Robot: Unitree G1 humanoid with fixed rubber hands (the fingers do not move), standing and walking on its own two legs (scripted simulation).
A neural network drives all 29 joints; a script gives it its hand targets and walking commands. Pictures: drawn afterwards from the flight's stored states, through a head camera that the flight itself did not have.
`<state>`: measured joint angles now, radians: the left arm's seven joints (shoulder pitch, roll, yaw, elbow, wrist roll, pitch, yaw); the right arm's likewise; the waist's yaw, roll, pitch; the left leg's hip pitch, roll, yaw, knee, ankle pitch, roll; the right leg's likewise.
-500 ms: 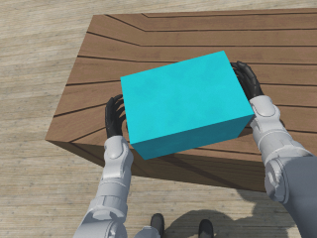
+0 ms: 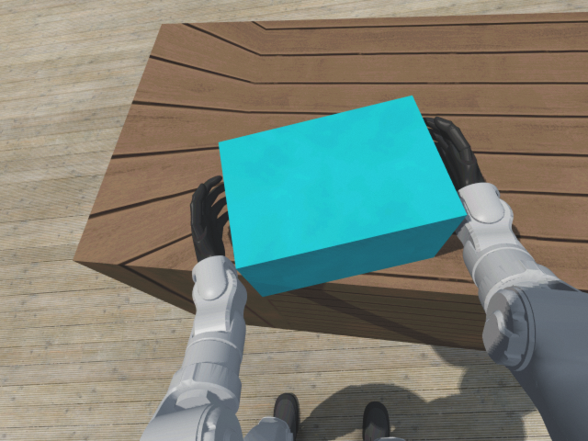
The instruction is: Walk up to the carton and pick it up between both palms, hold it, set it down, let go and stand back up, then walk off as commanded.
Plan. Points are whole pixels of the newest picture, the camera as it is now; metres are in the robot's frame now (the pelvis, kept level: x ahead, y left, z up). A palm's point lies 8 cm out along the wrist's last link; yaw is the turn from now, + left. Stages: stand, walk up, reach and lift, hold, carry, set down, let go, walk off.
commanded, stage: reach and lift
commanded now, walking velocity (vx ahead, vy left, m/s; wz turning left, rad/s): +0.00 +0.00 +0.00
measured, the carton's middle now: (332, 203) +0.43 +0.02 -0.01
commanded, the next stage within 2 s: none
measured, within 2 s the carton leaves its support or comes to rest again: leaves its support in 1.12 s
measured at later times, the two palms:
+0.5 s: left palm (209, 248) +0.35 +0.19 -0.01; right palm (463, 176) +0.47 -0.15 +0.01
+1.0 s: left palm (208, 264) +0.33 +0.18 -0.01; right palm (471, 200) +0.44 -0.15 +0.01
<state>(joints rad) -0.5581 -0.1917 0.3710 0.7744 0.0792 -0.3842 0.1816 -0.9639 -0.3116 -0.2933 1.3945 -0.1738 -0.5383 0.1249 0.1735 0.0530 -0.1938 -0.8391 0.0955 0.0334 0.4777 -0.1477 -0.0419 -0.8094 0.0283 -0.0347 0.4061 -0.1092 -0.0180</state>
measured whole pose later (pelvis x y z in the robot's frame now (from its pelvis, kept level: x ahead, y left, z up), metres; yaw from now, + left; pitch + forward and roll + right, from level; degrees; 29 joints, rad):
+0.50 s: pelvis +0.00 +0.00 +0.00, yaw +0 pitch +29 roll -2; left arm -0.53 -0.18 0.36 0.78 0.08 -0.47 0.18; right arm -0.94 -0.31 -0.21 1.42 -0.17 -0.67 0.06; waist 0.16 0.04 -0.20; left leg -0.84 0.10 0.03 0.48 -0.14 -0.04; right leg -0.81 0.03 -0.03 0.40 -0.10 -0.02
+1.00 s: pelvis -0.01 +0.00 +0.00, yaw +0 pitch +28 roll -2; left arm -0.47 -0.14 0.26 0.81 0.08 -0.38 0.21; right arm -0.87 -0.31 -0.12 1.45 -0.11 -0.59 0.03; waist 0.15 0.04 -0.27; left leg -0.84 0.10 0.03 0.48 -0.13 -0.04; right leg -0.81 0.03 -0.03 0.40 -0.08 -0.02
